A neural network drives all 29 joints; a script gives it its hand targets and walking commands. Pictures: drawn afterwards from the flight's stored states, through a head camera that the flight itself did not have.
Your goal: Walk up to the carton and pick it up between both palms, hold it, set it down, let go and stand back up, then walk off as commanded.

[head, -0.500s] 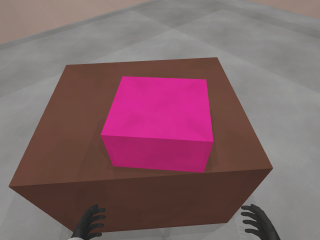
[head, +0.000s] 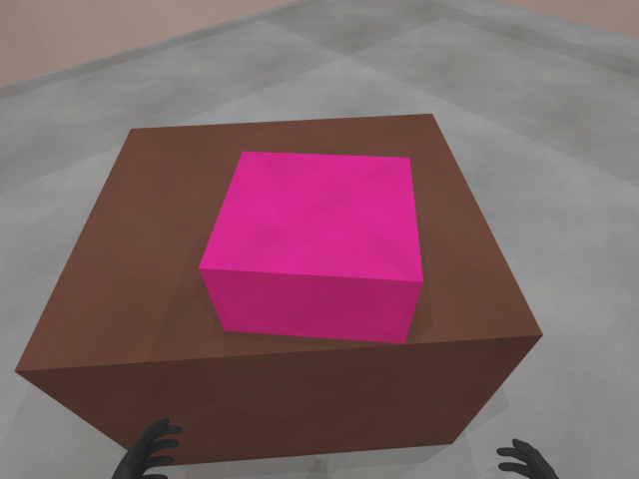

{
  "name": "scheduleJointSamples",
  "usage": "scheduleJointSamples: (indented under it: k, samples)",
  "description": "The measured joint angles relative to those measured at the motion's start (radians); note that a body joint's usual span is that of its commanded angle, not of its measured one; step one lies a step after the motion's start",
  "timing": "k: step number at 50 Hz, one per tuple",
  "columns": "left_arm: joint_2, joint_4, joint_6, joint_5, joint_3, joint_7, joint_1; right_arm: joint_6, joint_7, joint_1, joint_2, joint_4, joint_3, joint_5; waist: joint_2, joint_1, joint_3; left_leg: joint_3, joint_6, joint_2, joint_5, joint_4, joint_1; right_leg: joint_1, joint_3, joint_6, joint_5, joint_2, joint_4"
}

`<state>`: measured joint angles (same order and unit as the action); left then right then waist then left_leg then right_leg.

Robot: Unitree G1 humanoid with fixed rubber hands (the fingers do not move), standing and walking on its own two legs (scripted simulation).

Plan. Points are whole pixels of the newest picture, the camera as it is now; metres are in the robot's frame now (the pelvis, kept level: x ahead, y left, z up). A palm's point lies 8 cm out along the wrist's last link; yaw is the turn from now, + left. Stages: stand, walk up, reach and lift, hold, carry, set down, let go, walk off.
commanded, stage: stand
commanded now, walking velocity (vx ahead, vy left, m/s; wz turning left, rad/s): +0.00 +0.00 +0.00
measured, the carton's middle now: (319, 242) +0.51 +0.01 -0.04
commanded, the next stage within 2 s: walk off in 0.56 s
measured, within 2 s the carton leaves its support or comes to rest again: neither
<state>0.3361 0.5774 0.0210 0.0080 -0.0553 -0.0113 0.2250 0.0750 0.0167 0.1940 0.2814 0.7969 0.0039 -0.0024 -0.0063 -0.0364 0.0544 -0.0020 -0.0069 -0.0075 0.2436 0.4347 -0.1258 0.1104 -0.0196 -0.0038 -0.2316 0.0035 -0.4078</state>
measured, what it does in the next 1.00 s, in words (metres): stands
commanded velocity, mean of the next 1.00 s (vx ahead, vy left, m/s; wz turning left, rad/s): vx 0.00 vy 0.00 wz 0.00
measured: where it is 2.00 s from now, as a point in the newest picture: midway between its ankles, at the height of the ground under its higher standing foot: outside the picture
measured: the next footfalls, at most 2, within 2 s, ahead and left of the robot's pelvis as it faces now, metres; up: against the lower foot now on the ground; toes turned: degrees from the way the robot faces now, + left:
right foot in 1.10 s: -0.04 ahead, -0.13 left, +0.00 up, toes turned +5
left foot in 1.80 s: -0.23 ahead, +0.10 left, +0.00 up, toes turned -7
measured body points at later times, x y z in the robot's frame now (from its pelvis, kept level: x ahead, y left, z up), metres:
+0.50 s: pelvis +0.00 +0.00 +0.00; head -0.01 +0.00 +0.45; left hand +0.11 +0.29 -0.11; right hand +0.07 -0.29 -0.13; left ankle +0.00 +0.12 -0.74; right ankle +0.00 -0.12 -0.74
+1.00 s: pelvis -0.03 -0.01 -0.01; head -0.01 -0.02 +0.44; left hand +0.07 +0.30 -0.11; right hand +0.07 -0.29 -0.13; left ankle +0.00 +0.12 -0.74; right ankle -0.03 -0.12 -0.72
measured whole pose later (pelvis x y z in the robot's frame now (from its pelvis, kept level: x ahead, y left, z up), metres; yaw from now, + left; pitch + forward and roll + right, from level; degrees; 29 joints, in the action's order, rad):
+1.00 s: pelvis -0.03 -0.01 -0.01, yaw +0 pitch -4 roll +1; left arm 0.42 0.90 0.02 0.01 -0.04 -0.01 0.17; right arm -0.04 0.02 0.14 0.32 0.87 0.00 0.00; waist -0.01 -0.04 0.12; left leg 0.00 -0.01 0.00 0.21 0.48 -0.21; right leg 0.28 0.03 0.02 -0.34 -0.02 -0.74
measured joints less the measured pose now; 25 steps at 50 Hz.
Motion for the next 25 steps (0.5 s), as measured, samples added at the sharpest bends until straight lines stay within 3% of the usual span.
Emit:
scheduleJointSamples:
  k: [25]
  samples:
    - [0.05,0.257,-0.034,0.0,-0.001,0.002,0.0,-0.053,0.0,-0.001,0.032,0.177,0.0,0.0,0.0,0.0,-0.008,0.0,0.0,0.0,0.0,0.0,0.0,0.0,0.0,0.001,-0.001,0.0,-0.001]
